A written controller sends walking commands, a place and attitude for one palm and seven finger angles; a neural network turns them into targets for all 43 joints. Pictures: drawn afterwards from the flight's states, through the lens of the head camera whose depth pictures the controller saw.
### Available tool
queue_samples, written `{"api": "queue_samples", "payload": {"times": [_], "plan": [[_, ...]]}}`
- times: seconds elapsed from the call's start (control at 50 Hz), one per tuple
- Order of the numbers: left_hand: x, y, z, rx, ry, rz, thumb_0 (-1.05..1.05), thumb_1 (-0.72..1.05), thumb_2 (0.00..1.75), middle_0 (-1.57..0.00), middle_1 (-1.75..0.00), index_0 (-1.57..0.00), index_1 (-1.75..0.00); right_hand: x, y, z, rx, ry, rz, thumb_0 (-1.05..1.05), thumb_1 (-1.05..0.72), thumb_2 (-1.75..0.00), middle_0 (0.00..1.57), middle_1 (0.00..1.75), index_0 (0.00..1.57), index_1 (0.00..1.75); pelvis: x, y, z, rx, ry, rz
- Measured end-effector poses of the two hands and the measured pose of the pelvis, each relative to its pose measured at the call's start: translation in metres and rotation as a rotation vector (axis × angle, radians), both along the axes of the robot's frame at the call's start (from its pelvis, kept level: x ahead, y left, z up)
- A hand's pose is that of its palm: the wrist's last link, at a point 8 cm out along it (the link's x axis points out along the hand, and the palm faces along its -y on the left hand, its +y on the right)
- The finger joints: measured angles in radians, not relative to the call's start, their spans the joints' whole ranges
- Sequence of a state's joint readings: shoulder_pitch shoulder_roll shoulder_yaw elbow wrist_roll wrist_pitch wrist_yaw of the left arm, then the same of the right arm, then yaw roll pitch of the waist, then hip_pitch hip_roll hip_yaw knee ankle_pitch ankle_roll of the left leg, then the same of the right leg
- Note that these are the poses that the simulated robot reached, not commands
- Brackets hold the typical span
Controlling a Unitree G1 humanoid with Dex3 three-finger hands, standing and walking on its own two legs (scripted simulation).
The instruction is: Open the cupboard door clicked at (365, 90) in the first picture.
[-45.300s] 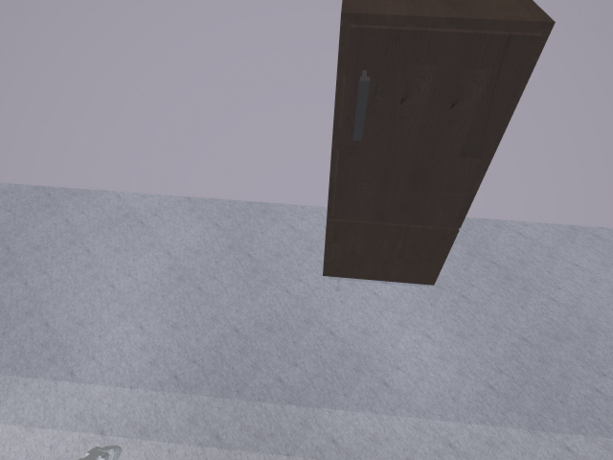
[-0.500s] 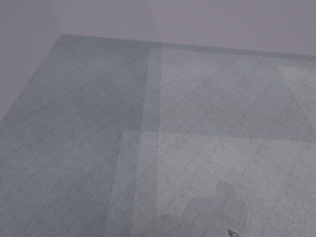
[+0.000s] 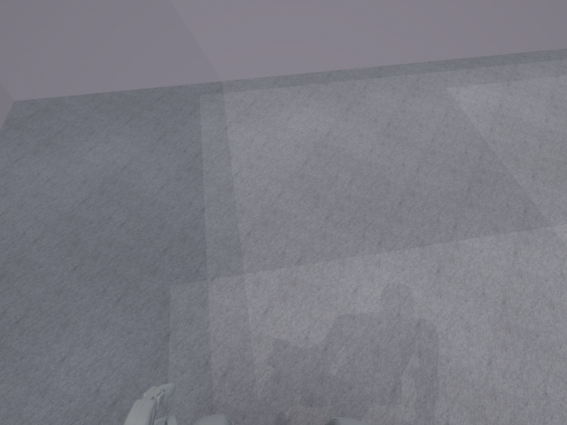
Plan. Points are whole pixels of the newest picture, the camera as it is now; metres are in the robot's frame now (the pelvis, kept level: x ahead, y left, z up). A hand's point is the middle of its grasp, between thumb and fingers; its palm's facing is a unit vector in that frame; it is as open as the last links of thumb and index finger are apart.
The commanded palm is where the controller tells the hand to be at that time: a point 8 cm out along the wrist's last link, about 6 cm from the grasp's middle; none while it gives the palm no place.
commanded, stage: turn to face it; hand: left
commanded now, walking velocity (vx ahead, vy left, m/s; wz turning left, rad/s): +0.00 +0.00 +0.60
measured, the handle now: out of the picture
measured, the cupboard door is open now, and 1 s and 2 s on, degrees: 41 41 41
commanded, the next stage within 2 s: none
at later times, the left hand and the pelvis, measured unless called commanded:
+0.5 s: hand out of the picture +0.13 +0.26 -0.16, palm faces +0.28 -0.93 -0.25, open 7.4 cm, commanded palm none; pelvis +0.09 +0.03 +0.01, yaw +15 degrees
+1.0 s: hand out of the picture +0.07 +0.14 -0.14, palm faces +0.56 -0.78 -0.26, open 7.3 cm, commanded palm none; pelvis +0.13 -0.05 +0.01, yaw +36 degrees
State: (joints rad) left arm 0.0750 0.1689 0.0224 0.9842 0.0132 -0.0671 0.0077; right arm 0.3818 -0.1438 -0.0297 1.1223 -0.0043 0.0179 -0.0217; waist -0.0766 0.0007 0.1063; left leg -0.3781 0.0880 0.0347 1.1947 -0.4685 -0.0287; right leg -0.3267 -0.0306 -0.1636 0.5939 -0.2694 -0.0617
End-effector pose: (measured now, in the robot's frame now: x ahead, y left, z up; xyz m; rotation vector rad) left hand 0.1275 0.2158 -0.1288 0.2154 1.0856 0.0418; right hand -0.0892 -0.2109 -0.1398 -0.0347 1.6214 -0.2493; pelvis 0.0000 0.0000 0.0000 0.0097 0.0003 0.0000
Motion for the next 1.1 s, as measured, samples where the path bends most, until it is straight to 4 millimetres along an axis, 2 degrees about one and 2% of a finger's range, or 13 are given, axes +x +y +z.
{"api": "queue_samples", "payload": {"times": [0.04,0.16,0.26,0.32,0.38,0.44,0.56,0.64,0.74,0.84,0.92,0.98,1.1], "plan": [[-0.003,-0.005,0.001,-0.019,0.025,0.036,0.0,0.91,0.9,-0.2,-0.3,-0.2,-0.3,0.044,-0.004,0.001,-0.003,-0.078,0.031,0.0,-0.91,-0.9,0.2,0.3,0.2,0.3,0.012,-0.001,0.005,0.0,0.005,0.022],[0.009,0.014,0.002,-0.025,-0.002,0.152,-0.03,0.95,0.9,-0.21,-0.3,-0.2,-0.3,0.166,-0.01,0.008,-0.031,-0.257,0.178,0.0,-0.93,-0.9,0.2,0.3,0.2,0.3,0.04,0.005,0.007,-0.012,0.013,0.106],[0.0,0.042,-0.019,-0.04,0.031,0.245,-0.02,0.93,0.9,-0.21,-0.3,-0.2,-0.3,0.251,-0.007,0.014,-0.085,-0.37,0.314,0.0,-0.93,-0.9,0.19,0.3,0.2,0.3,0.064,0.022,-0.006,-0.024,0.006,0.168],[-0.011,0.062,-0.033,-0.027,0.085,0.291,-0.01,0.92,0.9,-0.2,-0.3,-0.2,-0.3,0.289,-0.002,0.016,-0.119,-0.438,0.376,0.0,-0.93,-0.9,0.19,0.3,0.2,0.3,0.073,0.031,-0.015,-0.028,0.015,0.195],[-0.018,0.078,-0.027,0.002,0.123,0.327,0.0,0.91,0.9,-0.2,-0.3,-0.2,-0.3,0.308,0.002,0.025,-0.133,-0.456,0.416,0.0,-0.92,-0.9,0.2,0.3,0.2,0.3,0.079,0.033,-0.009,-0.033,0.025,0.217],[-0.021,0.087,-0.014,0.021,0.122,0.362,0.0,0.91,0.9,-0.2,-0.3,-0.2,-0.3,0.319,0.004,0.03,-0.126,-0.44,0.455,0.0,-0.92,-0.9,0.2,0.3,0.2,0.3,0.085,0.032,-0.001,-0.036,0.031,0.242],[-0.021,0.086,0.006,0.061,0.107,0.417,0.0,0.91,0.9,-0.2,-0.3,-0.19,-0.3,0.333,0.002,0.028,-0.076,-0.397,0.507,0.0,-0.91,-0.9,0.2,0.3,0.2,0.3,0.097,0.018,0.008,-0.04,0.037,0.302],[-0.017,0.07,0.012,0.082,0.09,0.445,0.0,0.91,0.9,-0.2,-0.3,-0.19,-0.3,0.343,-0.01,0.016,-0.038,-0.369,0.527,0.0,-0.91,-0.9,0.2,0.3,0.2,0.3,0.105,0.0,0.005,-0.03,0.037,0.35],[-0.019,0.037,0.016,0.114,0.055,0.487,0.0,0.91,0.9,-0.2,-0.3,-0.2,-0.3,0.366,-0.029,-0.006,0.006,-0.35,0.555,0.0,-0.91,-0.9,0.2,0.3,0.2,0.3,0.116,-0.027,-0.004,-0.005,0.034,0.421],[-0.04,0.0,0.023,0.086,0.089,0.563,0.0,0.9,0.9,-0.2,-0.3,-0.2,-0.3,0.395,-0.032,0.0,0.032,-0.34,0.619,0.0,-0.91,-0.9,0.2,0.3,0.2,0.3,0.125,-0.04,0.006,0.024,0.023,0.499],[-0.058,-0.025,0.022,0.048,0.113,0.634,0.0,0.9,0.9,-0.2,-0.3,-0.2,-0.3,0.419,-0.023,0.009,0.046,-0.35,0.687,0.0,-0.91,-0.9,0.2,0.3,0.2,0.3,0.131,-0.047,0.012,0.039,0.025,0.558],[-0.079,-0.034,0.019,0.038,0.13,0.702,0.0,0.92,0.9,-0.21,-0.3,-0.2,-0.3,0.438,-0.009,0.013,0.053,-0.364,0.754,0.0,-0.91,-0.9,0.19,0.3,0.2,0.3,0.132,-0.049,0.012,0.039,0.023,0.605],[-0.135,-0.046,0.004,0.007,0.194,0.826,0.0,0.91,0.9,-0.21,-0.3,-0.2,-0.3,0.474,0.045,0.021,0.072,-0.445,0.905,0.0,-0.91,-0.9,0.19,0.3,0.2,0.3,0.125,-0.043,0.006,0.024,0.018,0.691]]}}
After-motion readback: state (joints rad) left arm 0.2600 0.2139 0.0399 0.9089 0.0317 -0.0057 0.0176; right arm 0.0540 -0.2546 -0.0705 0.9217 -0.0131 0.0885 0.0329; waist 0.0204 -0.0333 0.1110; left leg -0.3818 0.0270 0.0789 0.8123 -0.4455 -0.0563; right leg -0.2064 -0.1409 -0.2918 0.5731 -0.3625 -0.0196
